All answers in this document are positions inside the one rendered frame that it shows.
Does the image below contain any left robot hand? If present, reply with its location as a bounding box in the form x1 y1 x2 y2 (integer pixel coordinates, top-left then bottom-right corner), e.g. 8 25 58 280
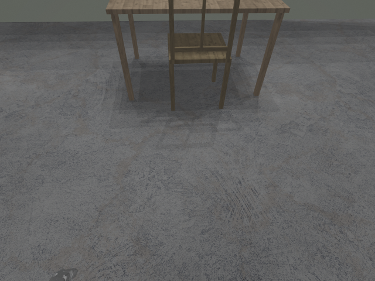
48 268 78 281

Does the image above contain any table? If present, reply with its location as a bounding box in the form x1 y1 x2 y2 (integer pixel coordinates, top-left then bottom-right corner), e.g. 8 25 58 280
105 0 290 101

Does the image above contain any chair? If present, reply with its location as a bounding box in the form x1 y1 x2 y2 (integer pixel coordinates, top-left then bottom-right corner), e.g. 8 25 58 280
168 0 240 111

